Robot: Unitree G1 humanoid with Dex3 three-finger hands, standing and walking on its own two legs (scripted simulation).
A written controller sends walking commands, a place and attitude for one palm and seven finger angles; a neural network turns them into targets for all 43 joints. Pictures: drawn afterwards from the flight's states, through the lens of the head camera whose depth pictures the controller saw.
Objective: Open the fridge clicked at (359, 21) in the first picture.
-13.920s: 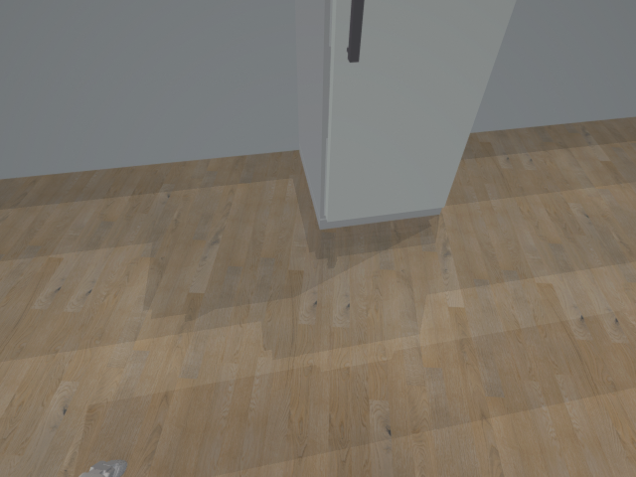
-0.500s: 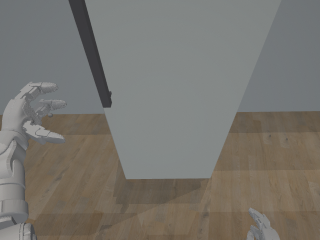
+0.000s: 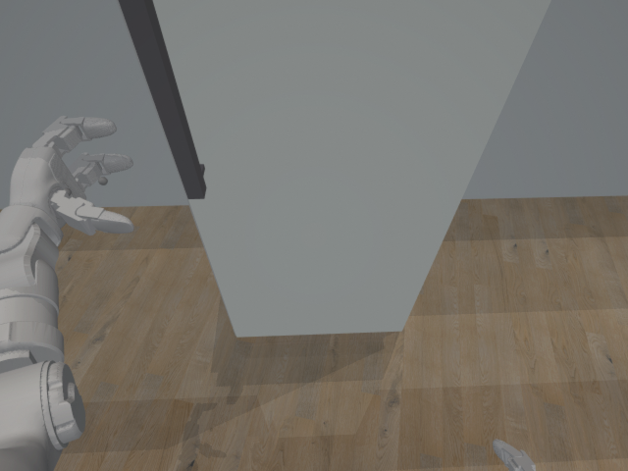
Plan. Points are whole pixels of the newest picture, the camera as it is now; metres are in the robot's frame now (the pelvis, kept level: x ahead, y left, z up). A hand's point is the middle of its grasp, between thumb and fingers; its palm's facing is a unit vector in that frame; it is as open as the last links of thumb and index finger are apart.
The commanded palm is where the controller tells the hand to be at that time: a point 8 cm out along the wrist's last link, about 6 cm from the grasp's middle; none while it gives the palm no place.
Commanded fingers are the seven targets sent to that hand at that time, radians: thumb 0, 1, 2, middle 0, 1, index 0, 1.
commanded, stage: move the hooked fingers beside the handle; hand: left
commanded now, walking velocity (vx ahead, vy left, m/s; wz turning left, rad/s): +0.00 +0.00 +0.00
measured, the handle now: (157, 43) +0.55 +0.21 +0.26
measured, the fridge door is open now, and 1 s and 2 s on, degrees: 0 0 0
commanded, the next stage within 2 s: feel for the door with the fingertips in 1.34 s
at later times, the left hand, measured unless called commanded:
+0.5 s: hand (123, 149) +0.47 +0.27 +0.16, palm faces +0.05 -1.00 -0.01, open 14.0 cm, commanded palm +0.45 +0.32 +0.15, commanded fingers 0.00 -0.50 0.30 -0.30 -1.20 -0.30 -1.20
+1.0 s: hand (132, 145) +0.49 +0.26 +0.15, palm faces +0.04 -1.00 +0.01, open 14.0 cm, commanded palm +0.46 +0.31 +0.14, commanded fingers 0.00 -0.50 0.30 -0.30 -1.20 -0.30 -1.20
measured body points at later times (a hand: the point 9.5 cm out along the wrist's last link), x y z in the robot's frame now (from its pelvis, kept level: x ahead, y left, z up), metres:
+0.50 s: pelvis +0.00 +0.00 -0.01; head +0.07 +0.01 +0.44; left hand +0.46 +0.32 +0.16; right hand +0.04 -0.27 -0.11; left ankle -0.01 +0.13 -0.73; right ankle +0.02 -0.13 -0.73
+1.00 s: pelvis +0.01 +0.01 -0.01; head +0.09 +0.02 +0.44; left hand +0.48 +0.32 +0.15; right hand +0.04 -0.26 -0.12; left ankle -0.01 +0.13 -0.73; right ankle +0.02 -0.13 -0.73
